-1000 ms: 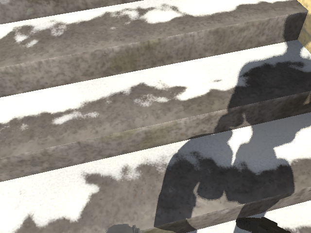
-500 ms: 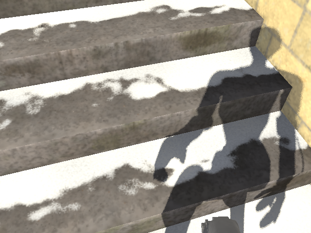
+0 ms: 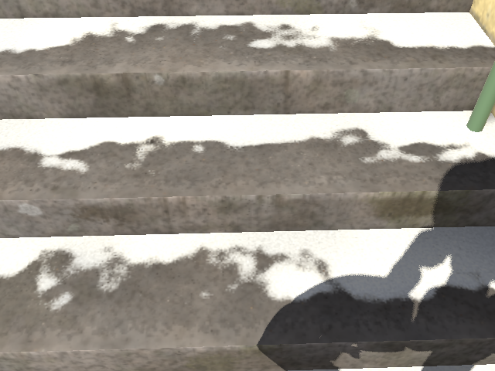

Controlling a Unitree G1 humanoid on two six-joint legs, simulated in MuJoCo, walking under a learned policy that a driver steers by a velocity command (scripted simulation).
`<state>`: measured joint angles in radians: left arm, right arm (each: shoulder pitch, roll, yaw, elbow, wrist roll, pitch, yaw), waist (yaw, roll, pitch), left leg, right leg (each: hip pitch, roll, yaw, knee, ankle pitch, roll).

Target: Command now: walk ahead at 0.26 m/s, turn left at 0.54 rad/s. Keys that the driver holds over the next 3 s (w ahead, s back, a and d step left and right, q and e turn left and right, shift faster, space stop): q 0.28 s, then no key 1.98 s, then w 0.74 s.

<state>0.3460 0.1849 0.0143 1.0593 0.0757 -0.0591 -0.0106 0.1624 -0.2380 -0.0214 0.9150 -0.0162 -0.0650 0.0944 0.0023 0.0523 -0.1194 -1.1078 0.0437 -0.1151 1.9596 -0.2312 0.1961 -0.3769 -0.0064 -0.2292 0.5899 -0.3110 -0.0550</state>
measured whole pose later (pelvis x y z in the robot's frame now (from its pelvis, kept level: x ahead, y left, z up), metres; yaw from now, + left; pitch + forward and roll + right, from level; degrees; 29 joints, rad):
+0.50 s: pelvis +0.17 +0.05 +0.11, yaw +14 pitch +8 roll +2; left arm 0.15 0.25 0.03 0.84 0.04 -0.08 -0.03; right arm 0.21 -0.23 -0.03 0.94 -0.03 -0.06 0.01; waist -0.04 -0.03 -0.13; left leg -0.68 -0.10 0.06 0.77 -0.23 0.09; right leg -0.83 -0.02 0.18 1.60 -0.17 -0.02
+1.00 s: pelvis +0.24 +0.02 +0.15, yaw +15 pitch +2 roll +0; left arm 0.13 0.16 0.01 0.85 0.01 -0.09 -0.01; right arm 0.13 -0.20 -0.03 0.87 0.00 -0.07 0.02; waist 0.00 0.02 -0.02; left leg -0.36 0.00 -0.02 0.55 -0.23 -0.01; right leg -0.31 0.00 -0.04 0.56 -0.28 -0.01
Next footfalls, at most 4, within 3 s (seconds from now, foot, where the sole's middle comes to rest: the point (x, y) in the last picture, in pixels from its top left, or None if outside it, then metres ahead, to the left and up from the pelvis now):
0.26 left None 0.28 0.15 -0.62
0.68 right None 0.31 -0.08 -0.62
2.88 right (249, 274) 0.66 0.03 -0.48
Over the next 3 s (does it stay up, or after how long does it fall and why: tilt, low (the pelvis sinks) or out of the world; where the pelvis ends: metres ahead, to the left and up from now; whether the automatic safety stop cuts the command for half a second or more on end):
stays up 0.55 0.08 0.22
